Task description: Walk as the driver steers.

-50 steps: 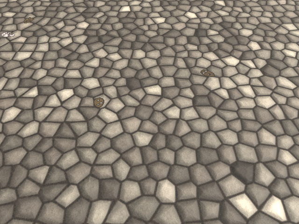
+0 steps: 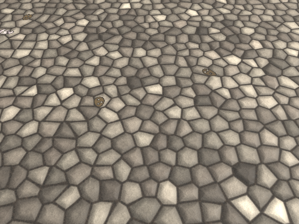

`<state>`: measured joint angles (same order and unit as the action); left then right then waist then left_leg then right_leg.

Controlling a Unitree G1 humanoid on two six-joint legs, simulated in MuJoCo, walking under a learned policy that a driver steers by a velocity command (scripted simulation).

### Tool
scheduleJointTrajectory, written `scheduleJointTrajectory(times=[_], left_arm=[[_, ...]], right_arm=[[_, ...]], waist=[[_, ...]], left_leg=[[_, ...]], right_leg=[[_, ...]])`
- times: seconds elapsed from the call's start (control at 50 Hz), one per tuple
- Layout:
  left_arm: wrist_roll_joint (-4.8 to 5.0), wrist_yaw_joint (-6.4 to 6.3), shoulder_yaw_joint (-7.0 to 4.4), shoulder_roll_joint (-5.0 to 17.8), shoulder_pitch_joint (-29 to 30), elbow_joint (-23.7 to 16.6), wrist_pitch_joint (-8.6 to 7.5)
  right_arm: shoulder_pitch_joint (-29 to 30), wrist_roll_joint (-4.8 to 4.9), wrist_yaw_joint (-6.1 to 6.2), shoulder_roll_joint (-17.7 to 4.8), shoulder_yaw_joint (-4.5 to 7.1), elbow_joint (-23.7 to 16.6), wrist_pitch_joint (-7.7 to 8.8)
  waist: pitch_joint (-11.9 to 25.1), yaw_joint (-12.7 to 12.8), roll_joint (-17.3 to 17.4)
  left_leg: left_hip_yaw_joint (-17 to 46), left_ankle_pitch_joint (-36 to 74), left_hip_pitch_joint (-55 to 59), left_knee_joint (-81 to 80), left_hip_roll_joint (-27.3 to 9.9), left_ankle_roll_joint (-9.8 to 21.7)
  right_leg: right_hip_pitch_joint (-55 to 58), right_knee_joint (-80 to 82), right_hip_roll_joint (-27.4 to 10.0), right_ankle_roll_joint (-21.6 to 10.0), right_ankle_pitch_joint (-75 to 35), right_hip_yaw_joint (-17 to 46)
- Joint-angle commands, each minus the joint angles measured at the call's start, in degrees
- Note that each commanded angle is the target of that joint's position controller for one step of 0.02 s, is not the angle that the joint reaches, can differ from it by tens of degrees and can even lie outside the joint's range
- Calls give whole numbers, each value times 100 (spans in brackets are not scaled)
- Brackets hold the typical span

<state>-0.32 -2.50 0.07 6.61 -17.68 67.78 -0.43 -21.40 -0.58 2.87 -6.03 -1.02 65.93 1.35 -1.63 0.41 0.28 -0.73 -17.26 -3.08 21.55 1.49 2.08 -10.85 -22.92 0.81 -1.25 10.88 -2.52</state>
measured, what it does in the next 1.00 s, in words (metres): walks ahead: right foot, then left foot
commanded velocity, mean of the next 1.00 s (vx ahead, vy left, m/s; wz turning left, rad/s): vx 0.32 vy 0.00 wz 0.00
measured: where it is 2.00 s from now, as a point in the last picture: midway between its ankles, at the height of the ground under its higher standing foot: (162, 150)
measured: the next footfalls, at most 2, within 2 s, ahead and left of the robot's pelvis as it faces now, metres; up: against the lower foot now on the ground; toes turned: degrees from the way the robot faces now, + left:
right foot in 0.46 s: +0.16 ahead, -0.13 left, +0.00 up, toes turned -4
left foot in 0.96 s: +0.51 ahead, +0.03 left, +0.00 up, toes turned +5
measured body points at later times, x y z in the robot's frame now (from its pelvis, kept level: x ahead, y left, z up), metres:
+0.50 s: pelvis +0.09 -0.04 -0.02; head +0.11 -0.07 +0.43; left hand +0.15 +0.20 -0.15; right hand -0.03 -0.26 -0.17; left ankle -0.06 +0.08 -0.72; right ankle +0.12 -0.13 -0.74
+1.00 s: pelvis +0.36 -0.04 -0.03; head +0.41 -0.03 +0.42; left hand +0.27 +0.18 -0.17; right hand +0.52 -0.26 -0.15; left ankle +0.47 +0.02 -0.74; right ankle +0.14 -0.13 -0.68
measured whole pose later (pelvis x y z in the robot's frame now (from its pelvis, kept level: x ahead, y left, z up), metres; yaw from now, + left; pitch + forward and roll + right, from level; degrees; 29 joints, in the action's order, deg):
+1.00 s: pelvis +0.36 -0.04 -0.03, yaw +0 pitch +0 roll +0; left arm -0.2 -0.7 -1.3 8.5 -27.6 63.6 -5.2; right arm -2.9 -2.1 -0.8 -9.9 3.3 52.4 4.6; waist -4.8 1.2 -0.6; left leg -8.1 -6.8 -26.4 33.5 2.4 7.3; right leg -1.9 -49.5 1.3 -4.2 26.5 -2.6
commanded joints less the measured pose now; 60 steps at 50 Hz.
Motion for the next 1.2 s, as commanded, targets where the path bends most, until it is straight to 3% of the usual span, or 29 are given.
scheduleJointTrajectory(times=[0.02, 0.12, 0.2, 0.24, 0.3, 0.36, 0.4, 0.44, 0.46, 0.48, 0.5, 0.52, 0.54, 0.56, 0.58, 0.64, 0.72, 0.82, 0.88, 0.92, 0.94, 0.96, 0.98, 1.0, 1.02, 1.04, 1.08, 1.12, 1.2], left_arm=[[1, -11, -44, 365, -459, -4, -11], [2, -12, -40, 356, -476, 1, -11], [-44, 42, -105, 415, -342, -128, 31], [-146, 129, -99, 291, 17, -392, 0], [-170, 232, -151, 391, 524, -823, -173], [-83, 327, -238, 513, 672, -1090, -347], [-30, 374, -285, 488, 446, -1130, -380], [16, 356, -384, 477, -753, -726, -386], [-26, 289, -514, 769, -1582, -501, -419], [-96, 227, -671, 1463, -2379, -433, -421], [-79, 231, -612, 1299, -2252, -346, -322], [-98, 230, -542, 1153, -1416, -587, -298], [-82, 257, -491, 1004, -891, -774, -337], [-77, 259, -446, 945, -644, -848, -386], [-58, 247, -371, 762, -606, -836, -436], [-41, 195, -285, 697, -1028, -648, -554], [-56, 186, -211, 699, -1388, -562, -585], [-46, 147, -181, 759, -1556, -512, -630], [-70, 118, -212, 886, -1431, -494, -652], [-113, 94, -263, 1043, -1279, -502, -620], [-88, 101, -281, 1097, -1176, -524, -582], [-36, 136, -239, 944, -1226, -626, -568], [179, 224, -125, 227, -1946, -736, -537], [59, 227, -278, 801, -1488, -770, -518], [7, 235, -311, 876, -861, -1014, -531], [-31, 246, -310, 832, -552, -1077, -559], [-162, 287, -309, 591, -684, -1027, -437], [-200, 332, -303, 456, -709, -1042, -315], [-189, 403, -326, 614, 285, -1411, -196]], right_arm=[[-591, 1, 10, -352, 46, 13, 14], [-611, 1, 9, -344, 45, 12, 20], [-814, -26, -16, -646, 194, 2, -40], [-1149, -10, -36, -862, 305, 29, -68], [-1295, -106, -62, -884, 367, 29, 35], [-1138, -112, -87, -933, 405, -53, 182], [-902, -78, -102, -999, 424, -132, 239], [-543, -21, -144, -1007, 414, -249, 287], [-496, -34, -188, -882, 361, -302, 351], [-533, 22, -238, -435, 246, -598, 380], [-361, -127, -292, -737, 345, -692, 365], [-104, -156, -339, -667, 345, -786, 341], [54, -134, -384, -580, 321, -810, 375], [37, -101, -408, -510, 334, -797, 386], [-76, -137, -423, -530, 357, -765, 340], [63, -141, -459, -595, 414, -834, 189], [1250, -118, -491, -587, 407, -1260, 129], [2302, -41, -503, -538, 341, -1658, 153], [2158, -45, -442, -706, 407, -1689, 197], [1153, -48, -358, -913, 530, -1387, 259], [254, -78, -313, -1019, 611, -1079, 302], [-614, -222, -260, -1390, 734, -880, 333], [-879, -322, -287, -1883, 854, -900, 322], [-376, -75, -351, -1712, 830, -930, 246], [286, -8, -365, -1398, 727, -1030, 260], [549, -19, -389, -1041, 630, -1044, 320], [509, -33, -331, -673, 493, -885, 407], [196, -36, -292, -734, 469, -750, 499], [-221, -12, -283, -960, 464, -669, 530]], waist=[[-400, 2, 32], [-405, 1, 33], [-611, -130, 441], [-1207, -337, 813], [-1514, -420, 674], [-1235, -289, 503], [-1021, -55, 558], [-634, 531, 277], [-202, 897, -301], [302, 1035, -1866], [99, 793, -1486], [-458, 376, -689], [-669, 236, -185], [-658, 41, -60], [-576, -86, -67], [-492, -168, -288], [-658, 1, -362], [-757, 155, -525], [-566, -45, -536], [29, -485, -581], [473, -862, -479], [1027, -1122, -139], [1720, -710, 1136], [1597, -649, 476], [654, -416, 308], [216, -309, -84], [-32, 67, -71], [-79, 170, 29], [-369, 71, 178]], left_leg=[[537, 1145, -692, -450, -690, 122], [539, 1196, -677, -453, -691, 126], [964, -1710, -794, -777, -688, 496], [1933, -3039, -688, -1370, -1418, 936], [2432, -2268, -296, -1580, -1980, 1316], [1896, -870, 165, -1343, -1827, 1191], [1410, -202, -254, -1066, -1619, 1027], [717, 764, -1392, -102, -1119, 736], [174, 1147, -2005, 1227, -704, 525], [-579, -394, -3094, 3395, 82, 170], [30, -1239, -3502, 4553, 66, 300], [208, -722, -3752, 4985, -352, 410], [267, -147, -3638, 4857, -538, 426], [246, 168, -3405, 4611, -651, 404], [203, 322, -3193, 4399, -712, 341], [-48, 539, -3322, 4120, -651, 213], [-347, 1036, -3828, 3243, -587, 76], [-671, 1570, -3163, 1548, -296, 185], [-720, 1335, -2586, 1176, -80, 488], [-741, 923, -1590, 1063, 219, 711], [-718, 1124, -546, 646, 248, 815], [292, 414, 806, 527, -696, 1045], [3409, -274, 2278, -61, -2530, 1939], [4125, -922, 1827, -762, -2396, 1907], [3136, -994, 970, -895, -2243, 1662], [2523, -296, 230, -1096, -2013, 1474], [1581, 669, -624, -1275, -1560, 1137], [1208, 1471, -758, -1303, -1454, 1142], [686, 1703, -615, -1584, -1235, 1036]], right_leg=[[272, 254, -620, -131, -886, 618], [272, 241, -623, -123, -897, 609], [-370, -459, -82, -228, 1336, 166], [-1517, -1354, 94, -218, 1647, -249], [-2547, -2309, -331, -287, 1533, -82], [-2525, -1970, -420, -299, 1332, -34], [-1566, -1419, -235, -320, 917, -238], [659, -660, 261, -350, 390, -547], [1827, -297, -182, -455, 670, 102], [2510, 1011, -1871, -966, 2393, 2882], [1940, 1598, -2266, -1273, 2863, 4206], [1333, 1488, -2221, -1197, 3043, 3605], [821, 1535, -2010, -1117, 2233, 2962], [578, 1584, -1762, -996, 1535, 2393], [482, 1623, -1528, -876, 926, 1923], [729, 1553, -1324, -875, -706, 1173], [903, 1577, -1176, -912, -1918, 664], [990, 1557, -1136, -871, -2824, 317], [1451, 1045, -1278, -831, -4269, 187], [1714, -245, -1270, -737, -5516, 76], [1426, -1360, -1128, -655, -5185, -37], [346, -2940, -891, -602, -3438, -151], [-1749, -5399, 223, -383, 1150, -259], [-2307, -5921, 188, -489, 1471, 531], [-2610, -5714, -167, -536, 942, 545], [-2432, -5345, -366, -544, 592, 535], [-1826, -4757, -594, -464, 439, 529], [-1719, -4432, -619, -352, 459, 435], [-2483, -3564, -778, -152, -266, 178]])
